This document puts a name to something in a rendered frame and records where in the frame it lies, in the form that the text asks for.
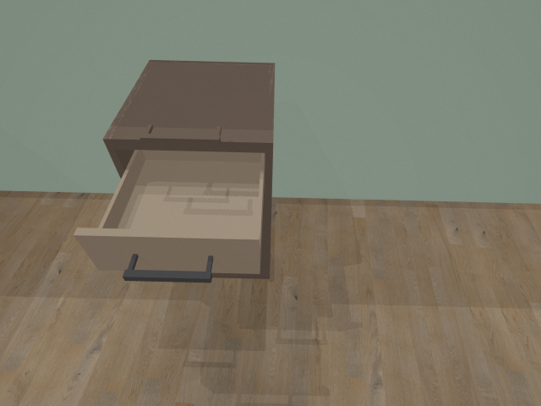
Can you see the handle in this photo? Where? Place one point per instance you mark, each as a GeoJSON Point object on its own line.
{"type": "Point", "coordinates": [180, 139]}
{"type": "Point", "coordinates": [167, 276]}

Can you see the cabinet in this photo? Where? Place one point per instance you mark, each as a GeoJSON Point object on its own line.
{"type": "Point", "coordinates": [231, 99]}

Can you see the drawer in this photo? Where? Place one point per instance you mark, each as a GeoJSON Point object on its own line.
{"type": "Point", "coordinates": [175, 208]}

